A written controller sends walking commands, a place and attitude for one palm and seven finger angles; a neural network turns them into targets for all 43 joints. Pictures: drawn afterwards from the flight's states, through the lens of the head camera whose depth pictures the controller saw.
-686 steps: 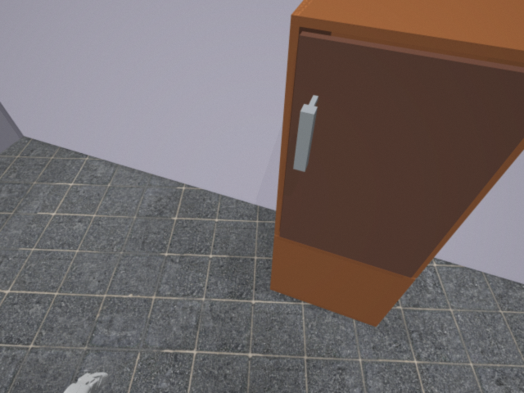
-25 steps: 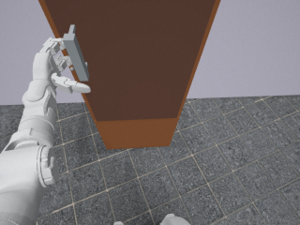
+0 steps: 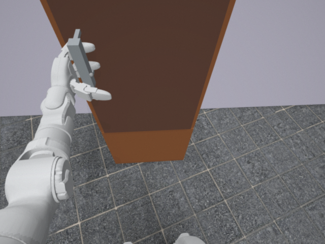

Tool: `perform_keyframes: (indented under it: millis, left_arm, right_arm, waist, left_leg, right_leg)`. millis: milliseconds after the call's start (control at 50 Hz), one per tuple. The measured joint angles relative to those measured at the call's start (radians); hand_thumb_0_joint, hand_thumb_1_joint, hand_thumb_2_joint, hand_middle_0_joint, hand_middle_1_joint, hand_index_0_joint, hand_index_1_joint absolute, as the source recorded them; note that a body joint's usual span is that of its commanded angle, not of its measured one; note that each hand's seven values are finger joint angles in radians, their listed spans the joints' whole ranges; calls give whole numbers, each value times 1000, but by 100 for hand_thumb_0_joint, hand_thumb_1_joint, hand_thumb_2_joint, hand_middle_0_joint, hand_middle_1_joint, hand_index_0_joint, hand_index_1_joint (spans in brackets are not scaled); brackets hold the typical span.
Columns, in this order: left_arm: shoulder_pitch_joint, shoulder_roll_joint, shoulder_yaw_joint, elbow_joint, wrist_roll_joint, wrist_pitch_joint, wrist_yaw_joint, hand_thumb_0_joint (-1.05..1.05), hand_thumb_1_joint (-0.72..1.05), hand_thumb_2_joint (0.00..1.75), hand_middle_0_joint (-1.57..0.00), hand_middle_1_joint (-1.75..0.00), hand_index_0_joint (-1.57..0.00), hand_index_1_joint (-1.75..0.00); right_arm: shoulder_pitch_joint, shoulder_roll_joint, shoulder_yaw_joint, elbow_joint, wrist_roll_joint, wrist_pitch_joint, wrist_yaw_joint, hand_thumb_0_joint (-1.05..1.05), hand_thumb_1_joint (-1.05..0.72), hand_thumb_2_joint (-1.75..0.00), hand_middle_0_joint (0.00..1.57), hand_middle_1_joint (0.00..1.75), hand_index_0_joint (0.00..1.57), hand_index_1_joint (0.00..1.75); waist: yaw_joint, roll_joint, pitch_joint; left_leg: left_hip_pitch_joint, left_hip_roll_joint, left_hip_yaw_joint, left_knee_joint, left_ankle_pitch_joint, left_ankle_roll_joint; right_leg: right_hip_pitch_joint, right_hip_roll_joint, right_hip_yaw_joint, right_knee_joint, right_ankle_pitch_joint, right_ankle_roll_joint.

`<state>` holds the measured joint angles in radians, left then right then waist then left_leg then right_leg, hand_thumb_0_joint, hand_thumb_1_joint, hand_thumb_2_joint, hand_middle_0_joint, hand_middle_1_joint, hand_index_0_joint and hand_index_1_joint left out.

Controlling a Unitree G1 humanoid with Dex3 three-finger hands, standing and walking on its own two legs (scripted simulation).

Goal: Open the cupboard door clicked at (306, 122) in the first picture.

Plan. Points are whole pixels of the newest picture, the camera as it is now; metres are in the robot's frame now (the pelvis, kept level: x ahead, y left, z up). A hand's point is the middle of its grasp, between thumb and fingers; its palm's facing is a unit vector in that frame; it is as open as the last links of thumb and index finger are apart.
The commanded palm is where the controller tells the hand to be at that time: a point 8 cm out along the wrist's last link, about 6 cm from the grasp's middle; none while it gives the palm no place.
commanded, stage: slide the fingers in behind the handle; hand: left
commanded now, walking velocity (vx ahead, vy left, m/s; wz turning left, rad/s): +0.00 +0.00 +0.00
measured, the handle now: (84, 60) +0.55 +0.16 +0.12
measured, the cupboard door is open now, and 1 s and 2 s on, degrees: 0 0 23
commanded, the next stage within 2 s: close the thumb around the handle in 0.48 s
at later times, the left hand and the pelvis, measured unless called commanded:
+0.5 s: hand (91, 75) +0.50 +0.14 +0.12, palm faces -0.01 -1.00 -0.01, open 14.1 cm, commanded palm +0.47 +0.19 +0.12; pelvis +0.01 +0.00 +0.00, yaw +0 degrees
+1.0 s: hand (90, 75) +0.50 +0.14 +0.12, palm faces -0.01 -1.00 -0.01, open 9.2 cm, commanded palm +0.47 +0.19 +0.12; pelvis +0.00 +0.00 +0.00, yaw +0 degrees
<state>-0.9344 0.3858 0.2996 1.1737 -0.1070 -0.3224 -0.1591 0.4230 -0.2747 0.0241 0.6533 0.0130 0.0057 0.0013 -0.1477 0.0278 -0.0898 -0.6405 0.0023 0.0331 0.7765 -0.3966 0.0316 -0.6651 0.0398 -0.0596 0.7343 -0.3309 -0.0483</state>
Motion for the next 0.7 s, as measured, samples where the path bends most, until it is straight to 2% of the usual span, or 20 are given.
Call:
perform_keyframes:
  millis: [140,620,700]
  left_arm:
    - [4,-11,-13,-5,5,-3,41,-1,-50,30,-29,-120,-28,-120]
    - [44,-30,-24,-41,-8,-7,30,-1,-50,30,-29,-120,-27,-120]
    - [35,-34,-28,-33,-7,-12,34,-1,-45,32,-29,-121,-27,-121]
  right_arm:
    - [-5,4,-2,-6,-5,-11,8,1,-90,-90,20,30,20,30]
    - [-16,2,-9,-4,0,-4,4,1,-90,-90,20,30,20,30]
    - [-20,3,-7,0,0,-2,5,1,-90,-90,20,30,20,30]
  waist:
    - [4,3,-1]
    - [17,4,-6]
    - [20,4,-2]
  left_leg:
    - [3,-2,-1,-1,0,-1]
    - [27,-4,0,-14,-3,-1]
    - [26,-6,-2,-12,-3,-1]
  right_leg:
    - [1,-2,0,4,-3,0]
    - [23,-2,2,-4,-9,0]
    - [23,-4,0,-2,-9,0]
